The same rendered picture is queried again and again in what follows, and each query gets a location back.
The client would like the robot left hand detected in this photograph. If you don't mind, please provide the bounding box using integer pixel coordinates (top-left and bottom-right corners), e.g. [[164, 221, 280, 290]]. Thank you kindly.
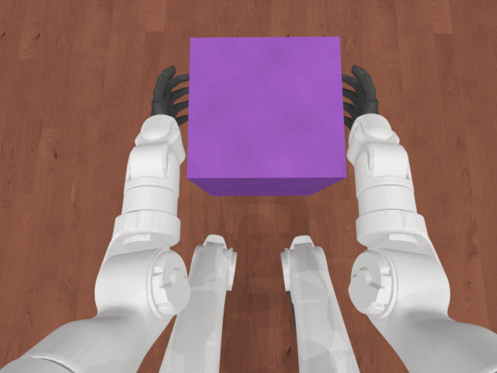
[[151, 65, 189, 126]]

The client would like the robot left upper arm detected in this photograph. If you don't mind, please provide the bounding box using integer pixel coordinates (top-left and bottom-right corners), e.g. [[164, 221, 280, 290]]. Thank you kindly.
[[0, 248, 191, 373]]

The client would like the left robot shin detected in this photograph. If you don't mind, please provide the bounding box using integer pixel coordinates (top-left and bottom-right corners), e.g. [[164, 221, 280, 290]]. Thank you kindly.
[[190, 235, 227, 268]]

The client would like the carton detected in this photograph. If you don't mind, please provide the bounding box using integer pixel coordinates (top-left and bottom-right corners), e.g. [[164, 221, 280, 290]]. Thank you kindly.
[[187, 37, 346, 196]]

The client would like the robot right upper arm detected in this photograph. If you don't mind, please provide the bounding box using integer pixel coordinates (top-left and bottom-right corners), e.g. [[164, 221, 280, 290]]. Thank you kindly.
[[348, 247, 497, 373]]

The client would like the robot right hand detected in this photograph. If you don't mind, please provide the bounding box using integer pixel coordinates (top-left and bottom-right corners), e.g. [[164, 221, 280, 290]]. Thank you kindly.
[[342, 65, 379, 130]]

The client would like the right robot foot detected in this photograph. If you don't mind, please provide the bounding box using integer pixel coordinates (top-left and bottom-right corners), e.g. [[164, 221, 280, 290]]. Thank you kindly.
[[287, 291, 296, 328]]

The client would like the right robot forearm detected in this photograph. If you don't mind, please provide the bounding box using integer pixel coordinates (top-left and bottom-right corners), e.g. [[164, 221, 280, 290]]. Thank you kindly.
[[346, 113, 450, 307]]

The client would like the left robot forearm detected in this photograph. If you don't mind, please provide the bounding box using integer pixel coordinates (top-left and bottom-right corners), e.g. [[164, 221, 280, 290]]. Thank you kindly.
[[95, 114, 186, 307]]

